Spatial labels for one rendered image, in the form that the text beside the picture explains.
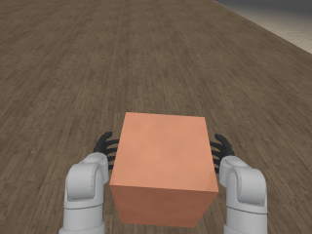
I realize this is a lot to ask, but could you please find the carton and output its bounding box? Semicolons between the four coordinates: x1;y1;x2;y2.
109;112;219;228

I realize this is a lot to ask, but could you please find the robot right hand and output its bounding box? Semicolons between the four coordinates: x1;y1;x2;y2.
210;134;235;174

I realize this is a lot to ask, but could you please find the robot right forearm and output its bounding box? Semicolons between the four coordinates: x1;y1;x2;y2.
218;155;268;234

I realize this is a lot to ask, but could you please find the robot left forearm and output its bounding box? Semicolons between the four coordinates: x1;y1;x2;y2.
58;152;109;234

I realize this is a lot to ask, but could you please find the robot left hand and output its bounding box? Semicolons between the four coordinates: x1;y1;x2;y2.
93;132;120;170

